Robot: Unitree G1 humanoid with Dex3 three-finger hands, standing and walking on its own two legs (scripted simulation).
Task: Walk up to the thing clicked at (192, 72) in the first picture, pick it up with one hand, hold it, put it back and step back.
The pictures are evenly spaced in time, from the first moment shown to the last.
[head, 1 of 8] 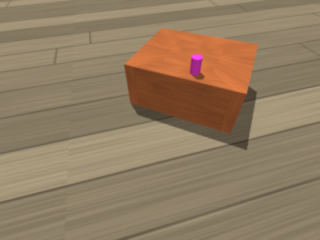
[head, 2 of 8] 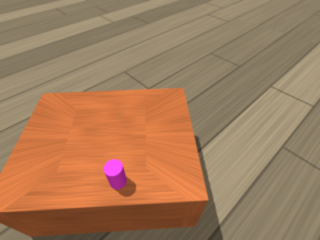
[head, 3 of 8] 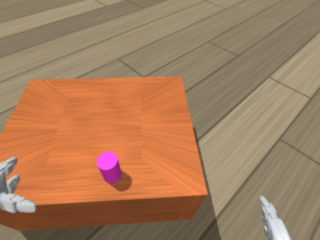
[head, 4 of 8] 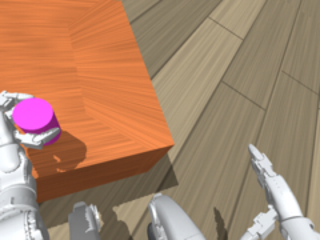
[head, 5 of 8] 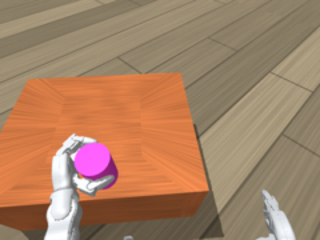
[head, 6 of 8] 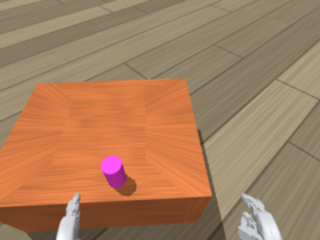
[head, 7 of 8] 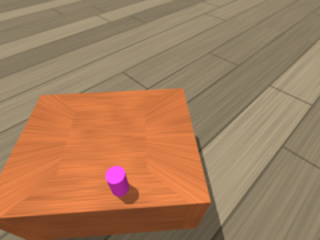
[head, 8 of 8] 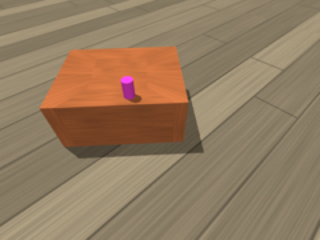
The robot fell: no
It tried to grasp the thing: yes
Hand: left
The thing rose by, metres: 0.27
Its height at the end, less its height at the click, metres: +0.00
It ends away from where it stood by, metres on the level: 0.02
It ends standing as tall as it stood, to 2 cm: yes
